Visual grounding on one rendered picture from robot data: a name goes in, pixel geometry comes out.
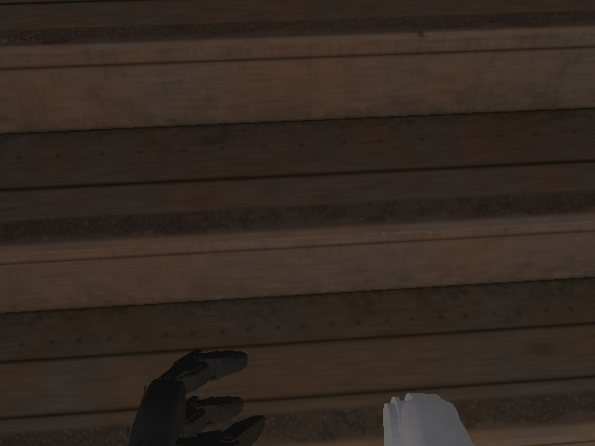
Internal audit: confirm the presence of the right robot thigh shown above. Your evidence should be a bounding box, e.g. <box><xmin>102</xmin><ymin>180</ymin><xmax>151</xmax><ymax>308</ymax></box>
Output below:
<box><xmin>383</xmin><ymin>393</ymin><xmax>474</xmax><ymax>446</ymax></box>

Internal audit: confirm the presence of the robot left hand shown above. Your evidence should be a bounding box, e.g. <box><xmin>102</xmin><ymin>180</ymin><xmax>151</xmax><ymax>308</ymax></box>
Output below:
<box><xmin>126</xmin><ymin>349</ymin><xmax>266</xmax><ymax>446</ymax></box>

